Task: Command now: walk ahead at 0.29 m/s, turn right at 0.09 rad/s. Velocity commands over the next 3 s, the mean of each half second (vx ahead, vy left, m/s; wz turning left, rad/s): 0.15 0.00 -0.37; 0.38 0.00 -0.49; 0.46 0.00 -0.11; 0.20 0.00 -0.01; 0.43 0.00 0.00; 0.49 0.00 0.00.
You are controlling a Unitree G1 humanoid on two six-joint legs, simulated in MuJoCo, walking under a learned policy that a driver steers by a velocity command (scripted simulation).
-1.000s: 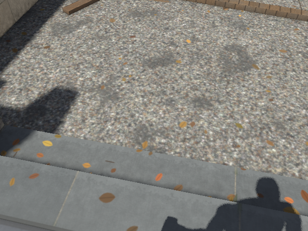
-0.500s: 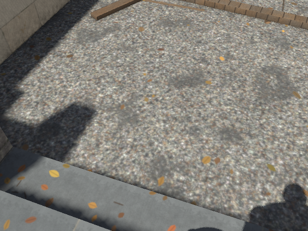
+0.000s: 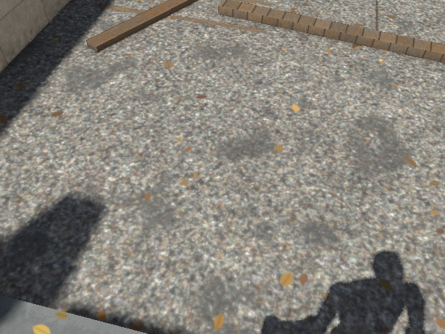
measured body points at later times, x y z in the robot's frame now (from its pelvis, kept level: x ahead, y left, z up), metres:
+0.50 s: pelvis +0.21 -0.13 -0.15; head +0.23 -0.14 +0.29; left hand +0.40 +0.07 -0.28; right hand +0.03 -0.28 -0.30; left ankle +0.03 +0.06 -0.67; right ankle +0.25 -0.24 -0.90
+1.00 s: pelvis +0.40 -0.18 -0.24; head +0.40 -0.18 +0.21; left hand +0.64 -0.03 -0.35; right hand +0.26 -0.38 -0.38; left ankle +0.38 -0.05 -0.90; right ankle +0.38 -0.31 -0.84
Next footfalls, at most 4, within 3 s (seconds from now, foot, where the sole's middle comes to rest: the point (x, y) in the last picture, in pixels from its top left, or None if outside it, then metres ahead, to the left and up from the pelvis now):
0.44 right None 0.29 -0.25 -0.94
0.86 left None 0.42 -0.07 -0.94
1.24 right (328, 330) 0.61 -0.42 -1.10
1.64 left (291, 256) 0.92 -0.32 -1.10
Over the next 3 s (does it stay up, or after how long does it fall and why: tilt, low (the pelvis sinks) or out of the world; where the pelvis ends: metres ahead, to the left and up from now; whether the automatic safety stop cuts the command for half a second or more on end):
stays up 1.19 -0.57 -0.33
